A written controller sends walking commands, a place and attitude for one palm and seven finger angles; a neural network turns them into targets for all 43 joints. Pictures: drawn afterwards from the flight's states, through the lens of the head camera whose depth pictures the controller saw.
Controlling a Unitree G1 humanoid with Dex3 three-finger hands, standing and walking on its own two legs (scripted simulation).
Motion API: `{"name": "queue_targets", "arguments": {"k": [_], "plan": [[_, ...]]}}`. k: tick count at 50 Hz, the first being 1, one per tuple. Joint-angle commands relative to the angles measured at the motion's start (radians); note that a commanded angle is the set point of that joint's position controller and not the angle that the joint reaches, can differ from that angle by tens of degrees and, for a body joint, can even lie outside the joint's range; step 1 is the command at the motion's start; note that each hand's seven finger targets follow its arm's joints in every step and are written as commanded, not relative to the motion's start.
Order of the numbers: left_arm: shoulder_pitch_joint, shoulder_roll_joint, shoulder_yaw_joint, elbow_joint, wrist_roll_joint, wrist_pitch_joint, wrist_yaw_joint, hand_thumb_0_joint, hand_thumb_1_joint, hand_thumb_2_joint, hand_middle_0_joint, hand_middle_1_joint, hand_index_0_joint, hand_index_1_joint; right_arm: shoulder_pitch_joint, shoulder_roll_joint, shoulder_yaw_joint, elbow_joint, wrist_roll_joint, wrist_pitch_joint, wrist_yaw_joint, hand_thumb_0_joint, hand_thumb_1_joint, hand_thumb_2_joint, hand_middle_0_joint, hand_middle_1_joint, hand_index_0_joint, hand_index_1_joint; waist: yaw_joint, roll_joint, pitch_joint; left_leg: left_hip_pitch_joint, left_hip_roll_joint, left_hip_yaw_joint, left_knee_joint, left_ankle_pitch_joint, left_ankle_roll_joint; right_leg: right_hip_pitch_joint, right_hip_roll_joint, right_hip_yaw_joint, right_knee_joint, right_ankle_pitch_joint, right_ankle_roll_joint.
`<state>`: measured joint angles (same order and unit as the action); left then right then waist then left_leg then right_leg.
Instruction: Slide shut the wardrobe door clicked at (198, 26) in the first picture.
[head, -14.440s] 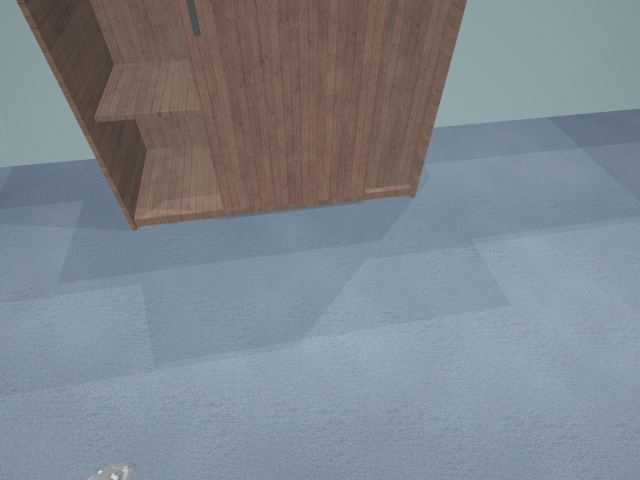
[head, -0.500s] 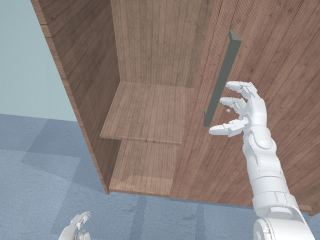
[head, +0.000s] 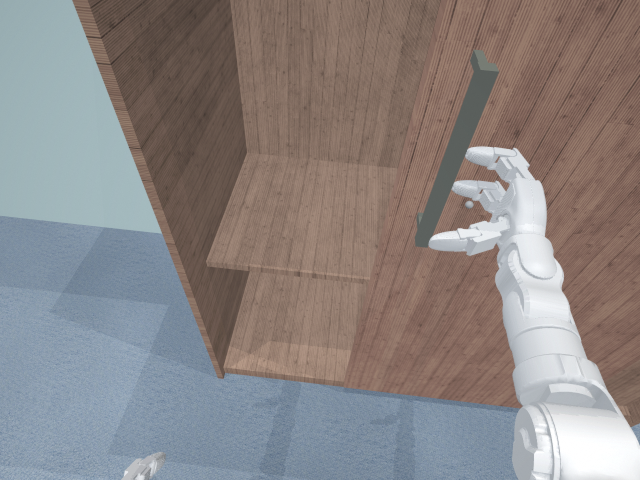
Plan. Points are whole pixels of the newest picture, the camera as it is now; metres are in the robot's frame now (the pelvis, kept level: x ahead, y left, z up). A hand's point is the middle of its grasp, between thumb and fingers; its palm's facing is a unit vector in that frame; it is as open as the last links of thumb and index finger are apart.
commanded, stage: slide the fingers in behind the handle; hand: right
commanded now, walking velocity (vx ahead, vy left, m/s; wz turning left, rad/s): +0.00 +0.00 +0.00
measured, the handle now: (445, 163) +0.48 -0.10 +0.17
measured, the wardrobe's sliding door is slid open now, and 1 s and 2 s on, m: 0.38 0.38 0.38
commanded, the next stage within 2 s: grip the handle and tug to test in 1.80 s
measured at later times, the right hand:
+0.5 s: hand (452, 209) +0.42 -0.11 +0.14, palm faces +0.02 +1.00 -0.01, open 14.0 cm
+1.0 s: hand (434, 207) +0.42 -0.09 +0.14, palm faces +0.02 +1.00 -0.01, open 14.0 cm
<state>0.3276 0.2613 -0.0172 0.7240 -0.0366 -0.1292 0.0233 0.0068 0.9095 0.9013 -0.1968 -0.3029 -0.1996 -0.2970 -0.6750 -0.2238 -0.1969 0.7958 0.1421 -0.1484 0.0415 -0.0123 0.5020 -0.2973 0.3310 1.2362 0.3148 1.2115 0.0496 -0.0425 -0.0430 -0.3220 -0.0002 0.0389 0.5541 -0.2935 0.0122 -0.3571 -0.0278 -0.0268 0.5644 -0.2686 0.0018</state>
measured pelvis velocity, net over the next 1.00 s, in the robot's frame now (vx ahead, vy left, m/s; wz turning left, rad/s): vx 0.01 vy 0.00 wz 0.01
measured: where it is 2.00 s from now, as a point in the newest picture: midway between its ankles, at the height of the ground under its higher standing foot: outside the picture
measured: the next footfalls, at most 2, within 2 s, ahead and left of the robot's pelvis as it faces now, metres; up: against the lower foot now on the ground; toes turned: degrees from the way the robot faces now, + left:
none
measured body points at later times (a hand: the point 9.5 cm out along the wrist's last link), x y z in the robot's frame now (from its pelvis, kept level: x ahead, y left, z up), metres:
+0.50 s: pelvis +0.00 +0.00 +0.00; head +0.01 +0.01 +0.45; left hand +0.10 +0.24 -0.12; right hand +0.42 -0.16 +0.15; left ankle -0.01 +0.11 -0.73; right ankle +0.01 -0.12 -0.73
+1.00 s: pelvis +0.01 +0.00 +0.00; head +0.01 +0.02 +0.45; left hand +0.12 +0.25 -0.11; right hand +0.42 -0.14 +0.15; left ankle -0.01 +0.11 -0.73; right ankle +0.01 -0.12 -0.73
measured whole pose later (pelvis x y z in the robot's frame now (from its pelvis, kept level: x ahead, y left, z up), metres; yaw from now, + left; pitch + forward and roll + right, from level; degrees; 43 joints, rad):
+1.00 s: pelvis +0.01 +0.00 +0.00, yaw +1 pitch +3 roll +0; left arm 0.28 0.24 -0.02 0.70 -0.03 -0.12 0.01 0.01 0.91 0.90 -0.20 -0.30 -0.20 -0.30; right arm -0.59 -0.12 -0.11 0.63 0.12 -0.09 -0.05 -0.01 0.50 -0.30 0.30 1.20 0.30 1.20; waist 0.04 -0.04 -0.05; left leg -0.29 0.00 0.03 0.54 -0.30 0.02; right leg -0.32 -0.03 -0.03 0.54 -0.27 0.01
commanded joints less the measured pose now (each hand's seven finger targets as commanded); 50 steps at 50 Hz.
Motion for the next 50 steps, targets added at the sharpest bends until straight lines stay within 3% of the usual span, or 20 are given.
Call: {"name": "queue_targets", "arguments": {"k": [1, 3, 5, 6, 8, 10, 14, 18, 20, 23, 26, 28, 30, 32, 33, 37, 39, 43, 45, 50], "plan": [[-0.021, 0.116, 0.039, -0.118, -0.005, -0.053, 0.006, 0.000, 0.900, 0.900, -0.200, -0.300, -0.200, -0.300, -0.505, -0.152, -0.013, -0.206, 0.005, -0.073, 0.002, 0.000, 0.500, -0.300, 0.300, 1.200, 0.300, 1.200, 0.018, 0.039, -0.274, 0.039, -0.020, -0.015, -0.076, 0.279, 0.001, 0.158, 0.035, 0.008, -0.043, 0.159, -0.037], [-0.017, 0.119, 0.041, -0.118, -0.003, -0.053, 0.004, 0.000, 0.900, 0.900, -0.200, -0.300, -0.200, -0.300, -0.493, -0.160, -0.022, -0.209, 0.002, -0.080, 0.000, 0.000, 0.500, -0.300, 0.300, 1.200, 0.300, 1.200, 0.012, 0.070, -0.280, 0.045, -0.022, -0.013, -0.077, 0.271, 0.002, 0.153, 0.032, 0.010, -0.044, 0.158, -0.039], [-0.023, 0.116, 0.041, -0.129, -0.003, -0.057, 0.001, 0.000, 0.900, 0.900, -0.200, -0.300, -0.200, -0.300, -0.466, -0.144, -0.012, -0.239, 0.005, -0.086, 0.002, 0.000, 0.500, -0.300, 0.300, 1.200, 0.300, 1.200, 0.002, 0.029, -0.312, 0.056, -0.021, -0.013, -0.067, 0.283, 0.005, 0.170, 0.034, 0.010, -0.044, 0.171, -0.035], [-0.027, 0.113, 0.038, -0.129, -0.006, -0.058, -0.001, 0.000, 0.900, 0.900, -0.200, -0.300, -0.200, -0.300, -0.463, -0.118, 0.008, -0.225, 0.007, -0.081, 0.003, 0.000, 0.500, -0.300, 0.300, 1.200, 0.300, 1.200, 0.011, 0.023, -0.284, 0.037, -0.022, -0.010, -0.072, 0.274, 0.004, 0.169, 0.032, 0.008, -0.046, 0.162, -0.035], [-0.021, 0.121, 0.042, -0.124, -0.004, -0.055, 0.002, 0.000, 0.900, 0.900, -0.200, -0.300, -0.200, -0.300, -0.462, -0.164, -0.027, -0.214, 0.006, -0.081, -0.003, 0.000, 0.500, -0.300, 0.300, 1.200, 0.300, 1.200, 0.009, 0.109, -0.270, 0.048, -0.024, -0.011, -0.077, 0.257, 0.000, 0.139, 0.028, 0.013, -0.049, 0.145, -0.038], [-0.033, 0.114, 0.037, -0.135, -0.005, -0.057, 0.000, 0.000, 0.900, 0.900, -0.200, -0.300, -0.200, -0.300, -0.479, -0.140, -0.005, -0.247, 0.003, -0.085, -0.007, 0.000, 0.500, -0.300, 0.300, 1.200, 0.300, 1.200, 0.006, 0.032, -0.271, 0.035, -0.022, -0.012, -0.074, 0.233, 0.003, 0.152, 0.031, 0.012, -0.057, 0.127, -0.034], [-0.034, 0.112, 0.037, -0.136, -0.003, -0.057, -0.001, 0.000, 0.900, 0.900, -0.200, -0.300, -0.200, -0.300, -0.472, -0.130, -0.001, -0.262, -0.004, -0.084, -0.028, 0.000, 0.500, -0.300, 0.300, 1.200, 0.300, 1.200, 0.008, 0.050, -0.275, 0.031, -0.024, -0.006, -0.071, 0.232, 0.003, 0.159, 0.027, 0.018, -0.055, 0.137, -0.034], [-0.042, 0.111, 0.039, -0.145, 0.003, -0.057, -0.005, 0.000, 0.900, 0.900, -0.200, -0.300, -0.200, -0.300, -0.394, -0.143, -0.023, -0.300, -0.008, -0.081, -0.042, 0.000, 0.500, -0.300, 0.300, 1.200, 0.300, 1.200, -0.015, 0.078, -0.316, 0.076, -0.024, -0.007, -0.061, 0.283, 0.003, 0.166, 0.025, 0.012, -0.051, 0.182, -0.033], [-0.049, 0.102, 0.039, -0.147, 0.001, -0.057, -0.009, 0.000, 0.900, 0.900, -0.200, -0.300, -0.200, -0.300, -0.413, -0.105, 0.016, -0.341, -0.016, -0.076, -0.044, 0.000, 0.500, -0.300, 0.300, 1.200, 0.300, 1.200, -0.006, 0.011, -0.303, 0.059, -0.022, -0.006, -0.058, 0.299, 0.004, 0.184, 0.027, 0.009, -0.050, 0.199, -0.030], [-0.053, 0.105, 0.040, -0.144, 0.000, -0.053, -0.008, 0.000, 0.900, 0.900, -0.200, -0.300, -0.200, -0.300, -0.394, -0.081, 0.030, -0.331, -0.014, -0.055, -0.054, 0.000, 0.500, -0.300, 0.300, 1.200, 0.300, 1.200, -0.001, 0.079, -0.267, 0.049, -0.026, 0.000, -0.067, 0.289, 0.002, 0.173, 0.023, 0.013, -0.053, 0.191, -0.032], [-0.063, 0.098, 0.039, -0.149, -0.001, -0.055, -0.008, 0.000, 0.900, 0.900, -0.200, -0.300, -0.200, -0.300, -0.400, -0.060, 0.044, -0.374, -0.009, -0.044, -0.062, 0.000, 0.500, -0.300, 0.300, 1.200, 0.300, 1.200, -0.005, 0.044, -0.289, 0.057, -0.023, -0.002, -0.065, 0.297, 0.002, 0.190, 0.025, 0.009, -0.054, 0.196, -0.029], [-0.065, 0.100, 0.040, -0.148, 0.002, -0.052, -0.007, 0.000, 0.900, 0.900, -0.200, -0.300, -0.200, -0.300, -0.364, -0.066, 0.034, -0.374, -0.013, -0.037, -0.072, 0.000, 0.500, -0.300, 0.300, 1.200, 0.300, 1.200, -0.013, 0.081, -0.285, 0.071, -0.023, -0.002, -0.066, 0.311, 0.002, 0.184, 0.025, 0.010, -0.052, 0.211, -0.032], [-0.069, 0.094, 0.038, -0.148, 0.002, -0.051, -0.008, 0.000, 0.900, 0.900, -0.200, -0.300, -0.200, -0.300, -0.384, -0.053, 0.047, -0.399, -0.014, -0.035, -0.077, 0.000, 0.500, -0.300, 0.300, 1.200, 0.300, 1.200, -0.005, 0.055, -0.280, 0.068, -0.021, -0.003, -0.068, 0.322, 0.000, 0.190, 0.027, 0.006, -0.053, 0.214, -0.032], [-0.074, 0.094, 0.038, -0.150, 0.002, -0.047, -0.007, 0.000, 0.900, 0.900, -0.200, -0.300, -0.200, -0.300, -0.343, -0.070, 0.028, -0.387, -0.012, -0.027, -0.080, 0.000, 0.500, -0.300, 0.300, 1.200, 0.300, 1.200, -0.016, 0.094, -0.285, 0.084, -0.021, -0.005, -0.069, 0.326, -0.002, 0.180, 0.028, 0.002, -0.054, 0.208, -0.032], [-0.080, 0.095, 0.036, -0.148, 0.001, -0.043, -0.005, 0.000, 0.900, 0.900, -0.200, -0.300, -0.200, -0.300, -0.351, -0.058, 0.046, -0.377, -0.016, -0.022, -0.078, 0.000, 0.500, -0.300, 0.300, 1.200, 0.300, 1.200, -0.008, 0.093, -0.254, 0.073, -0.021, -0.006, -0.077, 0.314, -0.002, 0.169, 0.028, 0.001, -0.056, 0.197, -0.034], [-0.085, 0.086, 0.035, -0.150, -0.001, -0.047, -0.003, 0.000, 0.900, 0.900, -0.200, -0.300, -0.200, -0.300, -0.400, -0.012, 0.089, -0.419, -0.016, -0.024, -0.080, 0.000, 0.500, -0.300, 0.300, 1.200, 0.300, 1.200, 0.001, 0.040, -0.274, 0.057, -0.020, -0.005, -0.075, 0.301, 0.001, 0.203, 0.028, 0.005, -0.056, 0.195, -0.030], [-0.081, 0.091, 0.036, -0.144, 0.001, -0.045, -0.002, 0.000, 0.900, 0.900, -0.200, -0.300, -0.200, -0.300, -0.385, -0.033, 0.063, -0.387, -0.008, -0.016, -0.089, 0.000, 0.500, -0.300, 0.300, 1.200, 0.300, 1.200, 0.001, 0.103, -0.265, 0.070, -0.021, -0.009, -0.085, 0.301, -0.004, 0.182, 0.030, 0.004, -0.056, 0.181, -0.036], [-0.084, 0.086, 0.035, -0.147, 0.004, -0.040, -0.004, 0.000, 0.900, 0.900, -0.200, -0.300, -0.200, -0.300, -0.367, -0.040, 0.055, -0.393, -0.022, -0.013, -0.097, 0.000, 0.500, -0.300, 0.300, 1.200, 0.300, 1.200, -0.016, 0.056, -0.283, 0.087, -0.017, -0.013, -0.078, 0.335, -0.001, 0.188, 0.035, -0.005, -0.053, 0.212, -0.034], [-0.085, 0.086, 0.036, -0.152, 0.005, -0.038, -0.005, 0.000, 0.900, 0.900, -0.200, -0.300, -0.200, -0.300, -0.345, -0.049, 0.044, -0.400, -0.019, -0.014, -0.100, 0.000, 0.500, -0.300, 0.300, 1.200, 0.300, 1.200, -0.019, 0.095, -0.295, 0.108, -0.017, -0.011, -0.075, 0.354, -0.004, 0.180, 0.033, -0.005, -0.055, 0.218, -0.034], [-0.088, 0.084, 0.036, -0.152, 0.002, -0.036, -0.004, 0.000, 0.900, 0.900, -0.200, -0.300, -0.200, -0.300, -0.366, -0.029, 0.063, -0.400, -0.015, -0.009, -0.098, 0.000, 0.500, -0.300, 0.300, 1.200, 0.300, 1.200, -0.008, 0.094, -0.270, 0.098, -0.017, -0.016, -0.085, 0.347, -0.008, 0.172, 0.034, -0.010, -0.058, 0.201, -0.036]]}}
